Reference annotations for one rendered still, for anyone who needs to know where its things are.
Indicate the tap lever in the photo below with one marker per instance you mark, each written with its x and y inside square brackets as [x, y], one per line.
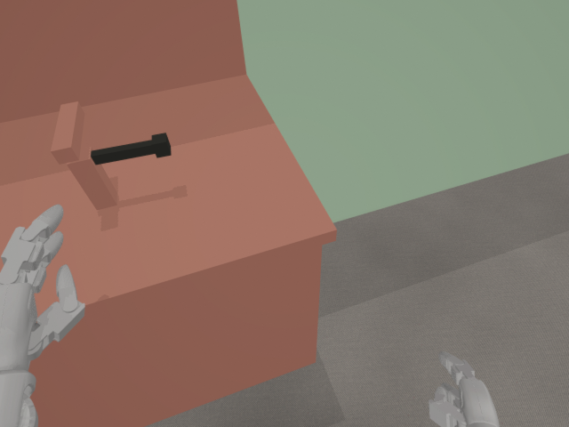
[159, 145]

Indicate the robot left hand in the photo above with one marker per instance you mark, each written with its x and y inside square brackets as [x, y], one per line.
[25, 259]

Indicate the robot left forearm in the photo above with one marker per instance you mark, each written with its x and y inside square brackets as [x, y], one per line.
[16, 406]

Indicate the counter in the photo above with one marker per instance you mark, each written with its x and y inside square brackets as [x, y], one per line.
[199, 271]

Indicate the robot right hand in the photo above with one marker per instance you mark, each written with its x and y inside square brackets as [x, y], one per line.
[472, 403]

